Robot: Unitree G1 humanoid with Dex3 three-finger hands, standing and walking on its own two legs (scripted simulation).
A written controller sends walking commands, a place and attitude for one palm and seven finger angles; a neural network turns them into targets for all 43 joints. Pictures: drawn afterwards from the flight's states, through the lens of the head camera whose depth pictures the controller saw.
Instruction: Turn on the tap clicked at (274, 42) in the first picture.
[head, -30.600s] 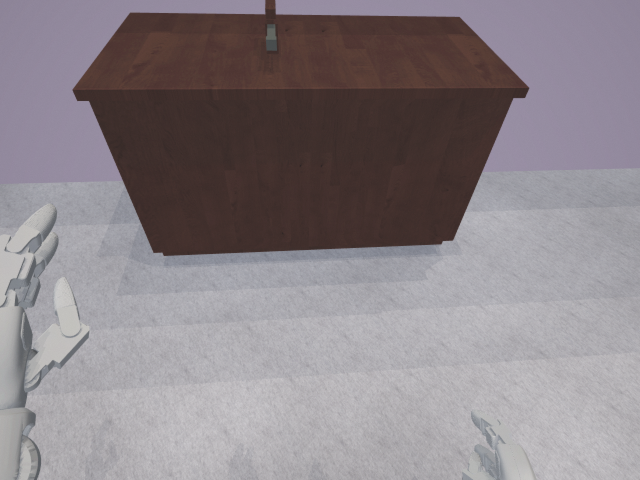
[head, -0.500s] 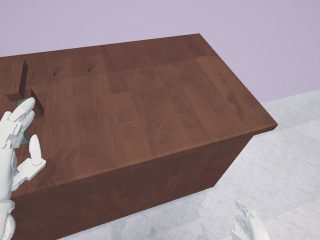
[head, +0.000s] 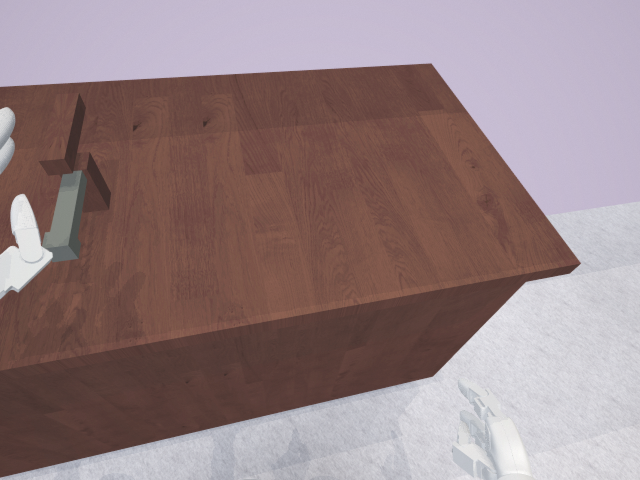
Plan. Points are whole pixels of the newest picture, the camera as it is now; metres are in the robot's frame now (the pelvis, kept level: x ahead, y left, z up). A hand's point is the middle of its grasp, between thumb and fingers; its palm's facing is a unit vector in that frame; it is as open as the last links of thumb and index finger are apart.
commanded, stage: come to a stop and stand still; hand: left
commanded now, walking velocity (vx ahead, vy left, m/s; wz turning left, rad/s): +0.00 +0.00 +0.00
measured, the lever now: (62, 245) +0.32 +0.37 +0.07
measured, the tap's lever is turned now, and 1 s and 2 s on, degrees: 0 0 0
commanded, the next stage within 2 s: look again from close up in 0.56 s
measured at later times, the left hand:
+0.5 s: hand (51, 347) +0.17 +0.25 +0.16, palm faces +0.42 -0.85 -0.32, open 7.5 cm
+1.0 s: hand (60, 307) +0.21 +0.27 +0.16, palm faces +0.41 -0.84 -0.34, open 7.5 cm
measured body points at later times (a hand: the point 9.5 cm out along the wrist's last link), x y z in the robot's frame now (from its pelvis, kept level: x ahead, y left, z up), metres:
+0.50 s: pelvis -0.05 +0.00 +0.00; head -0.05 +0.02 +0.45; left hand +0.15 +0.29 +0.18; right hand +0.12 -0.23 -0.07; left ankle +0.02 +0.09 -0.74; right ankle +0.01 -0.12 -0.74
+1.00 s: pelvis -0.01 +0.01 +0.00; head +0.01 +0.04 +0.45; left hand +0.18 +0.31 +0.18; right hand +0.18 -0.19 -0.07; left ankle +0.02 +0.09 -0.74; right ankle +0.01 -0.12 -0.74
